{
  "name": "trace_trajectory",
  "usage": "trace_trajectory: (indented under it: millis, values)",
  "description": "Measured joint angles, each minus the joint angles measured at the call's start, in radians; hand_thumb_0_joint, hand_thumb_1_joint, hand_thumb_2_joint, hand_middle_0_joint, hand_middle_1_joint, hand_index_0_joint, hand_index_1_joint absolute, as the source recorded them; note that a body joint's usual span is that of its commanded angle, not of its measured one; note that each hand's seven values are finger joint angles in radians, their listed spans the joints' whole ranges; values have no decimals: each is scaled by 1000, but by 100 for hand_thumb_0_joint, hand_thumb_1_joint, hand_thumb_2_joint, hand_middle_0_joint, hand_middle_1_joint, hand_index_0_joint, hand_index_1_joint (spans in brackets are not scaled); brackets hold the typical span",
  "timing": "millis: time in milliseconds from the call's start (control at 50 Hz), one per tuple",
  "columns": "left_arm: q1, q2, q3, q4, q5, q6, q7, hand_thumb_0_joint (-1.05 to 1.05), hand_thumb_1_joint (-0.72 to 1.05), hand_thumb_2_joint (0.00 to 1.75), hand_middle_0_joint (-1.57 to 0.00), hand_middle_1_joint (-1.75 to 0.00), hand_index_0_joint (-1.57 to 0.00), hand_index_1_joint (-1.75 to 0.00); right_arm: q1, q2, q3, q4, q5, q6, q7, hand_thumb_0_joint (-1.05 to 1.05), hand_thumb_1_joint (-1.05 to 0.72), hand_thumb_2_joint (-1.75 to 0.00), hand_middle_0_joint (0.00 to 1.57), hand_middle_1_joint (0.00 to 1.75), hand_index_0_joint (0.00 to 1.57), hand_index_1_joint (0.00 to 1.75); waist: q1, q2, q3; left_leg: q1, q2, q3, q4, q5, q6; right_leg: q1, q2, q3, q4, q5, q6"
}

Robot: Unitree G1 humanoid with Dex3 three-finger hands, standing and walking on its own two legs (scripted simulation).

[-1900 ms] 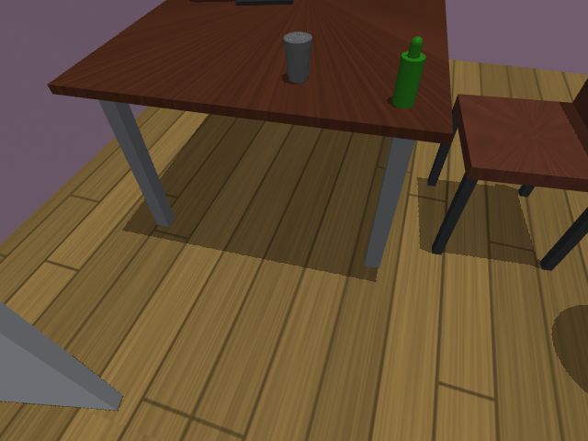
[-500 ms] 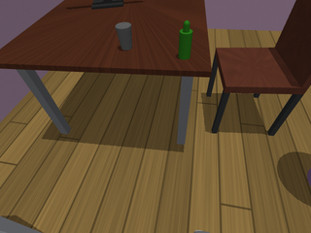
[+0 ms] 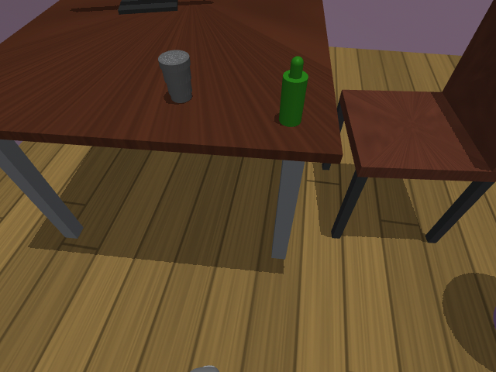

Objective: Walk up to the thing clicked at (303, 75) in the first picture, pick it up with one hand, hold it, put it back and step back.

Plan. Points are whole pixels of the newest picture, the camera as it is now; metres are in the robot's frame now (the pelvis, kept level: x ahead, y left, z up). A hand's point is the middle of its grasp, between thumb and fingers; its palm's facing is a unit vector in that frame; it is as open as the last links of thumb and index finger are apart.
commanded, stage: walk up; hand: left
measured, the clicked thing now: (177, 78) +0.80 +0.24 +0.04
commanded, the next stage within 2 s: none
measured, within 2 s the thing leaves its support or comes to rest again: neither
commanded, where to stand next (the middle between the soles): +0.28 +0.01 m, yaw -3 degrees
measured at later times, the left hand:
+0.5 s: hand (145, 281) +0.30 +0.25 -0.12, palm faces -0.12 -0.90 -0.42, open 7.4 cm
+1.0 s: hand (134, 280) +0.32 +0.29 -0.17, palm faces -0.10 -0.93 -0.34, open 7.4 cm
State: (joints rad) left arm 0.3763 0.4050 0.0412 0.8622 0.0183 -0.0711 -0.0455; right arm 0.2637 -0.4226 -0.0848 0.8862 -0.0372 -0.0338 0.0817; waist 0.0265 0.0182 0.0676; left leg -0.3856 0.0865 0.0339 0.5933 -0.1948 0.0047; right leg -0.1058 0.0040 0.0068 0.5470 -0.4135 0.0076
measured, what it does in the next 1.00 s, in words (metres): walks ahead: right foot, then left foot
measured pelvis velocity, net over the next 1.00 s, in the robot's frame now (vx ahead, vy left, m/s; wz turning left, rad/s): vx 0.22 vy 0.03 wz -0.09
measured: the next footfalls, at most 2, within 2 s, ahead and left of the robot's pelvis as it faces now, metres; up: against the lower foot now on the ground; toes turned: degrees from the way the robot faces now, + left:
right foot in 0.40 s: +0.24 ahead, -0.12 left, +0.00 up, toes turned -5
left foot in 0.78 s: +0.33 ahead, +0.15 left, +0.00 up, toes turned -3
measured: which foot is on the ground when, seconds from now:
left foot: down 0.00-0.44, up 0.46-0.76, down 0.78-1.00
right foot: down 0.00-0.02, up 0.04-0.38, down 0.40-1.00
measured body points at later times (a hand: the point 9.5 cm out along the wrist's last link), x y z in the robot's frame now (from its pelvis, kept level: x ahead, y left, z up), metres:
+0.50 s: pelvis +0.18 -0.01 -0.01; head +0.20 -0.04 +0.44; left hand +0.31 +0.29 -0.09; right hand +0.19 -0.33 -0.14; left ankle +0.10 +0.13 -0.68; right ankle +0.26 -0.12 -0.73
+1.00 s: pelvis +0.22 +0.03 -0.01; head +0.26 +0.05 +0.44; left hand +0.33 +0.34 -0.14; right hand +0.29 -0.29 -0.11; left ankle +0.29 +0.15 -0.73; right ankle +0.20 -0.11 -0.71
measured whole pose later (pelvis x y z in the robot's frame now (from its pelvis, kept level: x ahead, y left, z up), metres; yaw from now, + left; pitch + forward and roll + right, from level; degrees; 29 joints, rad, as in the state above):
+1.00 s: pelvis +0.22 +0.03 -0.01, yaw -5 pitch -1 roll -1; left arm 0.19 0.41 0.03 0.94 0.00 0.01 0.00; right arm 0.18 -0.37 -0.01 0.91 -0.02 -0.02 0.01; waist 0.01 -0.04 0.09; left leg -0.40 0.05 0.02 0.72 -0.29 0.00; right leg -0.33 -0.02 0.02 0.81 -0.50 -0.03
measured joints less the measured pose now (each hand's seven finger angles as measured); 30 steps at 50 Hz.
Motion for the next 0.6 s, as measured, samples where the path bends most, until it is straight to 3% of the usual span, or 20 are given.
trace_trajectory:
  millis: [40,100,160,260,360,400,440,500,540,600]
  values:
    - [-14,14,4,3,-6,11,11,0,90,90,-21,-30,-21,-30,-13,15,0,-17,-5,-23,-9,1,-91,-89,21,30,21,30,-4,-48,17,26,-32,41,25,-21,-3,-52,-34,38,172,-27,-22]
    - [-34,15,-8,13,-9,23,27,1,91,90,-21,-30,-20,-30,-4,26,8,-52,14,-44,-18,1,-91,-89,21,30,21,30,-34,-31,15,68,-16,45,37,-81,8,-183,24,51,486,-77,-45]
    - [-60,35,-5,1,-20,19,25,1,91,90,-21,-30,-20,-30,23,45,26,-66,29,-47,-30,1,-91,-89,21,30,21,30,-49,-46,16,148,-18,57,-34,-82,6,-291,25,52,583,-18,-53]
    - [-109,38,7,-41,-27,20,9,0,91,90,-20,-30,-20,-30,71,40,41,-74,33,-41,-38,1,-91,-89,21,30,21,30,-57,-56,35,239,-36,77,-91,-109,6,-381,-25,49,411,84,-29]
    - [-132,12,4,-52,-11,20,-8,0,91,90,-20,-30,-20,-30,91,11,33,-89,31,-22,-36,1,-91,-89,21,30,21,30,-71,-27,52,290,-36,106,-50,-193,-7,-362,-54,-11,156,185,-27]
    - [-126,5,3,-51,-6,10,-10,0,91,90,-20,-30,-20,-30,106,1,30,-95,33,-12,-35,1,-90,-89,21,30,21,30,-77,-10,42,292,-28,106,14,-255,-15,-311,-40,-25,72,231,-35]
    - [-135,-13,7,-46,1,-3,-2,0,91,90,-21,-30,-20,-30,104,-9,26,-86,36,2,-40,1,-91,-89,21,30,21,30,-75,40,51,257,13,74,156,-309,14,-299,-6,-49,107,239,-38]
    - [-138,-26,-2,-60,-4,-10,10,0,91,90,-21,-30,-20,-30,85,8,38,-68,35,28,-49,1,-91,-89,21,30,21,30,-49,37,58,135,-35,-1,432,-357,28,-287,-12,-41,148,180,-47]
    - [-131,-38,-10,-65,-9,-9,16,0,91,90,-21,-30,-20,-30,71,8,44,-62,38,32,-49,1,-91,-89,21,30,21,30,-33,38,58,55,-52,-19,529,-344,30,-258,-20,-32,113,182,-49]
    - [-110,-47,-20,-63,-9,-8,24,0,90,90,-21,-30,-20,-30,52,1,44,-66,41,28,-47,1,-91,-89,21,30,21,30,-21,47,53,-34,-36,-37,510,-266,24,-222,-21,-25,51,201,-41]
